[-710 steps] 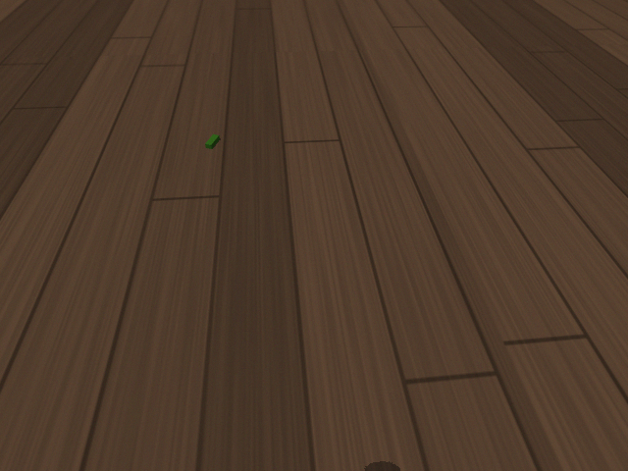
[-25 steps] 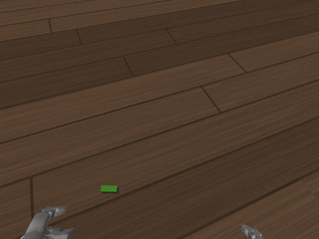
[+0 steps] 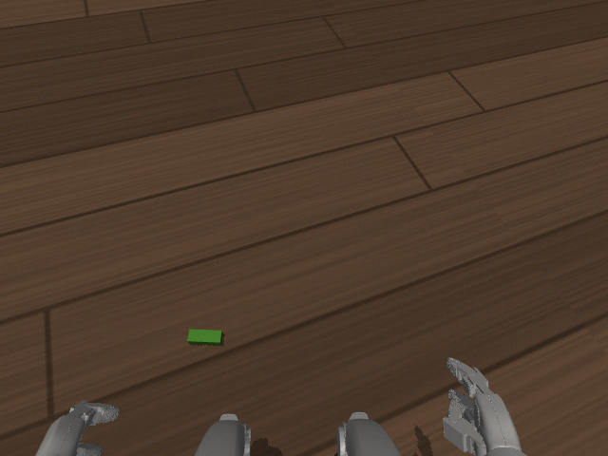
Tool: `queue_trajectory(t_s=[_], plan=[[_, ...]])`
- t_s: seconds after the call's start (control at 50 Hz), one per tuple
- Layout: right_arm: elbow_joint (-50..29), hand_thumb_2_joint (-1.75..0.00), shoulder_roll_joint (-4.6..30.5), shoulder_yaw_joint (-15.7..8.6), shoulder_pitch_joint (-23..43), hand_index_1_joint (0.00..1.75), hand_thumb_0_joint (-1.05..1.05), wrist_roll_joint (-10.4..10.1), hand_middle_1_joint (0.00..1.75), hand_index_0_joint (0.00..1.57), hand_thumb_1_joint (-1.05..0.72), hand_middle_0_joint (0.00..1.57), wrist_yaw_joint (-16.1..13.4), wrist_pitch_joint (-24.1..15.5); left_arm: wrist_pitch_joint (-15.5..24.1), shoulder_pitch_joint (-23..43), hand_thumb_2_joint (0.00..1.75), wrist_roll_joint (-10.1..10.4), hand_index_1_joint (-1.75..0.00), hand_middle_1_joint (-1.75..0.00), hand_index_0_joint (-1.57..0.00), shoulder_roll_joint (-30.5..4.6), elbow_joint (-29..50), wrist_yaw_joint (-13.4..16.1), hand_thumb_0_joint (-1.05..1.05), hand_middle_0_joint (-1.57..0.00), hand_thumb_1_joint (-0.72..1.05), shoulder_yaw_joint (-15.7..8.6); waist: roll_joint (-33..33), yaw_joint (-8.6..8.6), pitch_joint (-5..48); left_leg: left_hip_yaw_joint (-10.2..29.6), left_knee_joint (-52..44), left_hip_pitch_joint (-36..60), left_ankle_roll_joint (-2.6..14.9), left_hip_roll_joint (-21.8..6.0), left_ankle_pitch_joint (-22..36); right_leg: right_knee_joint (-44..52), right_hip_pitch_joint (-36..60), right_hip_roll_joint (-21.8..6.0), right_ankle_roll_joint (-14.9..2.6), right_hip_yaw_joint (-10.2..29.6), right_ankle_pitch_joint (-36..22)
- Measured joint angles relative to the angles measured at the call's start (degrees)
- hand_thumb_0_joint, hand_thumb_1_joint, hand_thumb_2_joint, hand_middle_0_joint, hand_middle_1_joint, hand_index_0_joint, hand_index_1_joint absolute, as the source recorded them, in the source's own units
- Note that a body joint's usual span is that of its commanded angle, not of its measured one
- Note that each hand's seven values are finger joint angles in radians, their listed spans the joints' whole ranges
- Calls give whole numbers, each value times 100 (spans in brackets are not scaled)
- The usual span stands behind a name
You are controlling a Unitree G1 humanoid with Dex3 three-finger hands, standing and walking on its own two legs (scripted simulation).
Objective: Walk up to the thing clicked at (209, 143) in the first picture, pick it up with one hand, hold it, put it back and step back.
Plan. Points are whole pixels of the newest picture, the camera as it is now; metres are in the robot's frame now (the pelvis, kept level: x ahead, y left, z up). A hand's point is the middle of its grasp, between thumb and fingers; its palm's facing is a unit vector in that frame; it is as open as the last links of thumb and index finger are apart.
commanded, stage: rise first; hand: left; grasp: from above
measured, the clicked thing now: (205, 336) +0.45 +0.24 -0.68
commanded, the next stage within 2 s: none
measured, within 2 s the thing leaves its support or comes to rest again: neither
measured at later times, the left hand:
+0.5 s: hand (129, 418) +0.20 +0.28 -0.29, palm faces -0.43 -0.58 -0.69, open 12.8 cm
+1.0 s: hand (154, 370) +0.31 +0.30 -0.45, palm faces -0.50 -0.15 -0.85, open 12.8 cm
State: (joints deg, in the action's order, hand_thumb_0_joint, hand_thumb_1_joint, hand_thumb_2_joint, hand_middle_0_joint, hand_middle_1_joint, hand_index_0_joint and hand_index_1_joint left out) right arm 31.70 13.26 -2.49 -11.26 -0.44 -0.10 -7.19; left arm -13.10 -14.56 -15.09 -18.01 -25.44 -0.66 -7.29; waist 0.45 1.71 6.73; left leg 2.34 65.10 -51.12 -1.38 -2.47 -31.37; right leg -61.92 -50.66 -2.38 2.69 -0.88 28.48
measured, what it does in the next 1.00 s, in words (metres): lowers itself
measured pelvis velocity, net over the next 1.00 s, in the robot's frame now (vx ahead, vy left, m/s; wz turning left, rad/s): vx -0.09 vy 0.00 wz -0.07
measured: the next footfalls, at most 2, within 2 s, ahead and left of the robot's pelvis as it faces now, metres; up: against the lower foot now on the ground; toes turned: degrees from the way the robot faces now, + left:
none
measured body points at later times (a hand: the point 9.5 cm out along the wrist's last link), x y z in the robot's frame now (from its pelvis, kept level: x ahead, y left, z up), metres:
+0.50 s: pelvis -0.04 -0.01 -0.15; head +0.13 +0.01 +0.27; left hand +0.22 +0.31 -0.25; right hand +0.16 -0.27 -0.25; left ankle +0.00 +0.13 -0.66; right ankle +0.01 -0.15 -0.66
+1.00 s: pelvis -0.09 +0.00 -0.31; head +0.13 +0.04 +0.09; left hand +0.33 +0.31 -0.40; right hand -0.02 -0.28 -0.43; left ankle +0.00 +0.13 -0.66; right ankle +0.01 -0.15 -0.66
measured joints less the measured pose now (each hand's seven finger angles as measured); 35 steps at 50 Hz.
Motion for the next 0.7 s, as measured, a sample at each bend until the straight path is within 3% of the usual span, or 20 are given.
queue_trajectory(t_s=[0.16, 0.26, 0.5, 0.7], plan=[[-197, -91, -33, 56, 82, 30, 1, 18, 30, 21, -95, 21, 9, -149, -35, -229, 78, -151, -81, -79, -34, -69, 492, 34, -1, -36, -35, 40, 35, -3, 95, 73, 642, -731, -17, 6, -210, -634, -713, 0, -11, -28, 216], [-179, -91, 31, 75, 199, 30, 1, 22, 30, 21, -95, 21, 31, -289, 281, 92, 77, -479, -80, -78, -35, -239, 176, 73, -1, -37, -35, 34, 40, 8, 199, 112, 1244, -1442, -28, 30, -381, -1261, -1430, -15, -20, -22, 405], [294, -91, 331, -105, 659, 30, 1, 36, 30, 21, -95, 21, 223, -397, 1724, 1831, 78, -1964, -80, -78, -36, -859, -1008, 235, -1, -38, -33, -133, -34, -6, 412, 187, 3468, -4021, -92, 101, -906, -3548, -4068, -21, -19, 98, 940], [712, -91, 336, -181, 718, 30, 1, 144, 30, 21, -96, 20, 366, -70, 2448, 3541, 80, -3150, -83, -82, -34, -1440, -2078, 407, -1, -35, -33, -242, 24, -17, 160, 329, 4986, -5752, -120, 143, -969, -4978, -5780, 49, 15, 127, 936]])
